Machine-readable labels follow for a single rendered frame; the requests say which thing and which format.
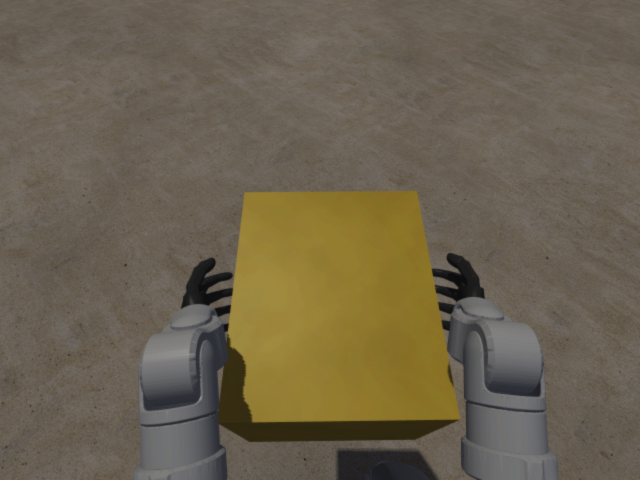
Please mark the robot right forearm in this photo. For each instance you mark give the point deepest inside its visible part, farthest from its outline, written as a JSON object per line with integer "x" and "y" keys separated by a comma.
{"x": 504, "y": 385}

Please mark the robot left forearm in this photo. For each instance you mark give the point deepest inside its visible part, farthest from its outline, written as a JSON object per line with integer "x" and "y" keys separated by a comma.
{"x": 179, "y": 398}

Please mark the robot right hand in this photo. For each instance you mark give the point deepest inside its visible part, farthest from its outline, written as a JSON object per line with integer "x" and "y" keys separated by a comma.
{"x": 467, "y": 282}

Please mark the carton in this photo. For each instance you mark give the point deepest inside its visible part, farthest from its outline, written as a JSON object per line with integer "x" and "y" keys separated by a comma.
{"x": 335, "y": 331}

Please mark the robot left hand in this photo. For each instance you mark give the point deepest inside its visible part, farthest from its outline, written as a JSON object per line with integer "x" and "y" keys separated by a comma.
{"x": 198, "y": 285}

